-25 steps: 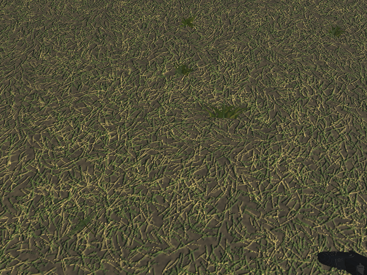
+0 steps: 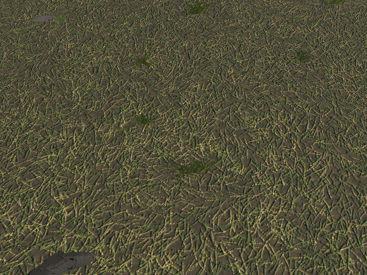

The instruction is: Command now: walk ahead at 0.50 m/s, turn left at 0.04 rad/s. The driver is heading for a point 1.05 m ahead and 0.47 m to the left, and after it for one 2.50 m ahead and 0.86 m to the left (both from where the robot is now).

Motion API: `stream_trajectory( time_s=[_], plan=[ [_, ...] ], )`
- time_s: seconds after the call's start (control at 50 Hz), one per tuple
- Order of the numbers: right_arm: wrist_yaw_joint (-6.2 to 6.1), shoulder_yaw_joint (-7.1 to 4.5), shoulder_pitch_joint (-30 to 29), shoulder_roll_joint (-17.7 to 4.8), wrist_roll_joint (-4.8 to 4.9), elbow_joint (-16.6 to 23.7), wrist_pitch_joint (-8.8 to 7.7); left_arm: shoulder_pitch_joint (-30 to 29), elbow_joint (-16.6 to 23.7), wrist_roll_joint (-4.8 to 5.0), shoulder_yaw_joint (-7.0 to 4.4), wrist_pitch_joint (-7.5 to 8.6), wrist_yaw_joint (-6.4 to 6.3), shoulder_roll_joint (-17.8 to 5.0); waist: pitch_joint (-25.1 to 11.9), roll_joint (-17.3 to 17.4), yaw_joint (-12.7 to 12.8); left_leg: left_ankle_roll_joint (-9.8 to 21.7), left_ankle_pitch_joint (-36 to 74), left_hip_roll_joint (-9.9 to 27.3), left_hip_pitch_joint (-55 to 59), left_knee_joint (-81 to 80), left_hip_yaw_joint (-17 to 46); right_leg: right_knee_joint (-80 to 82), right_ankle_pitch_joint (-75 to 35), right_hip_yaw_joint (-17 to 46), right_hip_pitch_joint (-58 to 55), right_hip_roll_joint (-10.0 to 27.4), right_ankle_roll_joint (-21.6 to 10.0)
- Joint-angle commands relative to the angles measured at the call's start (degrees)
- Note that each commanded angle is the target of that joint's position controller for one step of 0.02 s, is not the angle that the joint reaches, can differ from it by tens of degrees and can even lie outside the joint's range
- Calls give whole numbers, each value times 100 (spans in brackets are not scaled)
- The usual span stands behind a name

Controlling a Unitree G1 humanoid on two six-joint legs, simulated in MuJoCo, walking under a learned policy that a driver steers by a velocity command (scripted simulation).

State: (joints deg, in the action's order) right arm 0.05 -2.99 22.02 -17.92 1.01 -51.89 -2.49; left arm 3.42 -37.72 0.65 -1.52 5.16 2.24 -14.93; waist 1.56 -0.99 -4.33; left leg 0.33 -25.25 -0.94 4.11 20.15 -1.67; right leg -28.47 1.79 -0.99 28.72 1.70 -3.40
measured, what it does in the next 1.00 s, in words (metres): walks ahead, turning left: left foot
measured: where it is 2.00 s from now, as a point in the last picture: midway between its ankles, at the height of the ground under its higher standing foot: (64, 165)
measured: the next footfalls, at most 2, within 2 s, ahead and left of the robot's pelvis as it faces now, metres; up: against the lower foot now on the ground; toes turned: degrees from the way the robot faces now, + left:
left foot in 0.54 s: +0.45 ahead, +0.15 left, +0.00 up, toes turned +16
right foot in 1.02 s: +0.79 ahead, +0.08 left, +0.00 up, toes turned +35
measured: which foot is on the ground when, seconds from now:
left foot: down 0.00-0.02, up 0.04-0.52, down 0.54-1.00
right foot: down 0.00-0.52, up 0.54-1.00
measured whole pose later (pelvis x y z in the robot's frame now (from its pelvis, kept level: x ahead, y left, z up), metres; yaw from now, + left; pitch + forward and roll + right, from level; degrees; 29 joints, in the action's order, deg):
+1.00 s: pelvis +0.57 +0.10 +0.01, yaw +31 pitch +2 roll +0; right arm -1.1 -4.6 22.0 -17.1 1.4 -42.5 -1.4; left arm 1.0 -38.6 0.2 -2.2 6.8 1.4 -16.1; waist 0.7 -2.2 -5.1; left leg 3.7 -24.5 -6.6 -3.6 27.2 13.0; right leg -26.0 1.1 4.2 27.3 -0.4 1.0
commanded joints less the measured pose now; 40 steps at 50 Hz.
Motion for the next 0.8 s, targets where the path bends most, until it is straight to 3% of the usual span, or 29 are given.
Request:
stream_trajectory(
  time_s=[0.02,0.04,0.06,0.08,0.1,0.14,0.18,0.24,0.32,0.38,0.42,0.48,0.5,0.52,0.54,0.56,0.58,0.6,0.62,0.64,0.66,0.68,0.72,0.8],
  plan=[
    [6,110,540,-50,-95,551,-108,2303,-194,-140,-628,-1,-104,-1878,-2201,-1083,933,154,1941,74,-3275,4437,5,44,1000,2894,-5026,1843,-1340],
    [42,94,401,-236,-10,423,-234,2451,-201,-86,-510,-10,-94,-1376,-2557,-1291,1101,147,-730,-236,-4125,5280,861,954,1631,4370,-5252,2194,-1511],
    [74,-64,-140,-771,183,567,-296,2049,-177,-79,-394,-2,-108,-1065,-1570,-833,1119,233,-486,98,-4622,5624,1014,1065,1798,3487,-4551,2035,-1176],
    [68,-65,-524,-768,212,679,-320,1647,-136,-77,-348,-2,-125,-930,-981,-491,963,255,43,416,-4600,5416,825,1178,1392,2651,-3729,1823,-995],
    [52,-74,-702,-692,129,705,-297,1337,-158,-84,-300,13,-116,-762,-542,-272,799,213,430,607,-4454,5039,762,1390,965,2056,-3016,1584,-889],
    [33,-107,-444,-527,92,593,-130,1004,-190,-138,-269,117,-104,-590,-306,-484,488,115,950,831,-3824,4677,803,1800,505,1297,-2234,1294,-756],
    [15,-88,-345,-314,90,559,6,938,-303,-140,-298,206,-106,-618,-158,-398,370,11,1181,842,-3787,4542,806,2044,0,778,-1947,1263,-803],
    [-4,-97,-723,-252,47,727,56,992,-468,-178,-348,231,-165,-726,76,-266,406,-93,1916,819,-4247,3833,903,2189,-490,155,-2051,1201,-782],
    [141,-31,-1418,-85,3,960,-28,1070,-589,-136,-382,170,-257,-881,244,-164,651,-56,3028,718,-4058,2341,436,2291,-588,-577,-2226,1054,-597],
    [244,8,-1953,-22,4,1238,-37,1395,-775,-66,-435,63,-294,-1008,419,-51,865,67,2995,674,-4281,1779,230,2156,-793,-759,-2833,1281,-585],
    [311,-4,-2147,-63,10,1415,-33,1493,-859,-5,-471,-43,-304,-1070,454,-71,876,198,2619,616,-4459,1583,105,1899,-1213,-841,-3335,1435,-535],
    [374,-122,-1889,-280,20,1543,3,1342,-834,45,-538,-197,-366,-1278,83,-319,557,506,1766,190,-3800,1548,-335,945,-3601,-1049,-3712,1485,-352],
    [366,-221,-1421,-446,34,1473,25,1277,-805,50,-553,-254,-392,-1338,-221,-394,273,646,1512,-38,-3184,1579,-475,218,-4346,-1111,-3670,1430,-278],
    [315,-382,-598,-708,51,1289,36,1164,-769,71,-539,-294,-412,-1337,-652,-315,-206,848,1712,-276,-2004,1267,-500,-906,-4341,-1235,-3254,1243,-118],
    [197,-581,323,-1148,57,1080,97,1221,-686,-9,-461,-257,-434,-1176,-1172,158,-604,1145,1786,106,-272,1070,386,-2571,-2804,-1235,-1968,988,137],
    [137,-657,178,-1715,94,1115,78,1779,-391,-204,-196,-101,-334,-284,-1536,1649,143,2209,971,1564,1548,637,3600,-4596,2818,-783,681,-260,532],
    [167,-532,300,-1338,36,1300,-18,1316,-319,-1,-208,148,-240,-651,-2286,1057,-218,2527,285,1992,1999,-211,5088,-5310,3343,608,1409,-441,456],
    [174,-445,114,-1000,-6,1269,-93,751,-137,207,-280,283,-181,-946,-1507,743,-318,2195,613,1850,1541,-371,4259,-5169,2788,724,1867,-115,309],
    [174,-398,-222,-836,23,1301,-136,633,-108,158,-255,356,-198,-913,-963,281,-75,1966,1166,1588,709,-351,3520,-4640,2262,678,1717,148,227],
    [167,-347,-611,-667,18,1374,-144,602,-158,-9,-286,369,-243,-926,-631,70,169,1811,1842,1367,-78,-386,2997,-4114,1984,646,1364,321,263],
    [141,-288,-831,-521,-49,1481,-150,700,-184,-88,-330,316,-250,-985,-534,145,362,1765,2407,1208,-584,-501,2668,-3851,1784,684,954,431,306],
    [123,-285,-906,-527,-75,1533,-148,778,-175,-117,-343,245,-241,-966,-489,221,467,1779,2726,1136,-886,-609,2546,-3655,1691,667,727,449,380],
    [61,-313,-849,-631,-30,1514,-159,797,-145,-161,-308,128,-243,-796,-371,198,530,1795,3278,1028,-1343,-712,2169,-3143,1523,516,603,444,576],
    [-80,-370,-564,-828,17,1411,-95,-34,106,-163,-188,81,-234,-509,-129,374,253,1424,2992,539,-1878,-687,1573,-1385,10,353,354,158,791]
  ],
)
Velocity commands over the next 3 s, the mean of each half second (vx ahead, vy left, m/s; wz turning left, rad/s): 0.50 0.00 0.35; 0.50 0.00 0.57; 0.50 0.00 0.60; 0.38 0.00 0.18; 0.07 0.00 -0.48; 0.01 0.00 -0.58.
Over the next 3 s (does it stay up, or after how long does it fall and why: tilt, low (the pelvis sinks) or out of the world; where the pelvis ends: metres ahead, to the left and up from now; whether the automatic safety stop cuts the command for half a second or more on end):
stays up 0.98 0.55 0.02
